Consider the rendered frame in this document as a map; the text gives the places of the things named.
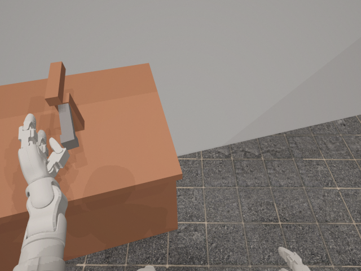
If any left robot hand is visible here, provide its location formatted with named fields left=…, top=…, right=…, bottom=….
left=18, top=113, right=70, bottom=185

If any tap lever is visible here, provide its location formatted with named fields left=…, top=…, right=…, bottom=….
left=58, top=103, right=79, bottom=150

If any counter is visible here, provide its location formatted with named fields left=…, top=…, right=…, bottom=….
left=0, top=62, right=182, bottom=271

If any left robot forearm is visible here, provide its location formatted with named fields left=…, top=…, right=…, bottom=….
left=13, top=177, right=68, bottom=271

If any right robot hand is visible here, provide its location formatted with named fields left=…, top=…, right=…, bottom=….
left=278, top=247, right=310, bottom=271

